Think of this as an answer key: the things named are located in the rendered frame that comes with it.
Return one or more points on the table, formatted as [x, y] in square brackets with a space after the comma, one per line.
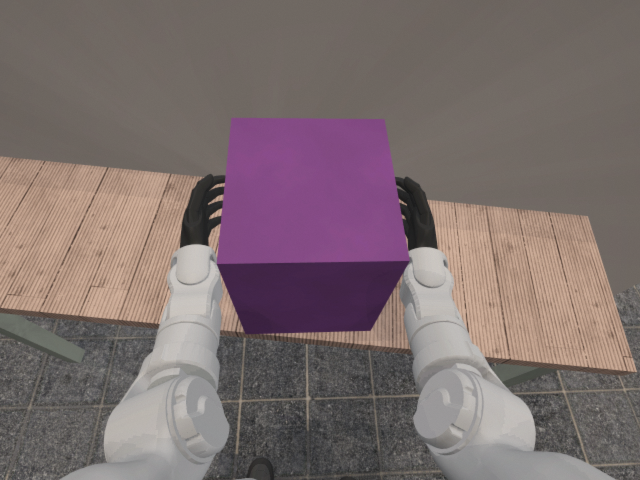
[94, 244]

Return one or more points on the carton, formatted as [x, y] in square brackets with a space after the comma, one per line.
[311, 236]

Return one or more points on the robot right upper arm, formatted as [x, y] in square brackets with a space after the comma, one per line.
[475, 430]

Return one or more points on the left robot foot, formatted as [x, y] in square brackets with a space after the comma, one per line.
[261, 469]

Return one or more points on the robot left upper arm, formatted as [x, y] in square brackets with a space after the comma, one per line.
[169, 432]

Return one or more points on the robot right hand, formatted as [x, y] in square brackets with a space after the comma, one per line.
[419, 225]

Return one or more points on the left robot forearm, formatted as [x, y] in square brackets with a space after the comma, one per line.
[188, 335]

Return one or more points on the robot left hand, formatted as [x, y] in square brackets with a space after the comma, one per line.
[196, 225]

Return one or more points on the right robot forearm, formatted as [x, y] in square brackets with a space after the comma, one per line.
[437, 335]

